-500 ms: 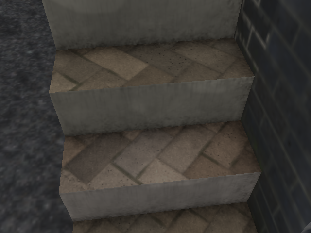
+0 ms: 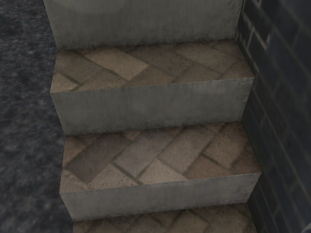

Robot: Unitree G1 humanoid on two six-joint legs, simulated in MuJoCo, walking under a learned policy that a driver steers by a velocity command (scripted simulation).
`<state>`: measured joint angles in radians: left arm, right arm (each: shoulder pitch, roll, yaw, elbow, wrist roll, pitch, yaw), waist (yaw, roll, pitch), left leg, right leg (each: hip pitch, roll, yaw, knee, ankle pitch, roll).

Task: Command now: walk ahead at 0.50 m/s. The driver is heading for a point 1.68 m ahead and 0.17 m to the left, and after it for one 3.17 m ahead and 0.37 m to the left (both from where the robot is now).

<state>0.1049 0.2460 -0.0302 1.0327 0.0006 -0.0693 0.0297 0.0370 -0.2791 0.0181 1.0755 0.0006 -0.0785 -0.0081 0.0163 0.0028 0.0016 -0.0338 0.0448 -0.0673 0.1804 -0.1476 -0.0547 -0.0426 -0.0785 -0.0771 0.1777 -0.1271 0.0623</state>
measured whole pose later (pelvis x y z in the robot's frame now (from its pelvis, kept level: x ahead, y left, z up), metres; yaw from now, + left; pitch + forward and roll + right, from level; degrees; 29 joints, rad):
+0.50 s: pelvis +0.00 +0.00 +0.00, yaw +0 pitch +0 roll +0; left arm 0.10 0.25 -0.03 1.03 0.00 -0.07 0.03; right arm 0.03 -0.28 0.02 1.08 0.00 -0.08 -0.01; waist 0.02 0.00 0.00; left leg -0.03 0.05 -0.07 0.18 -0.15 -0.06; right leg -0.04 -0.08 -0.08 0.18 -0.13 0.06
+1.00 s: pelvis -0.01 +0.00 +0.00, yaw +0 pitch -1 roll +0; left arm 0.18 0.26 0.00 1.07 0.00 -0.05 0.03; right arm 0.10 -0.29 -0.01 1.13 0.00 -0.06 -0.01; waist 0.01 0.00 0.04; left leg -0.07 0.04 -0.07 0.26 -0.17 -0.06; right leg -0.08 -0.08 -0.08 0.25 -0.15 0.06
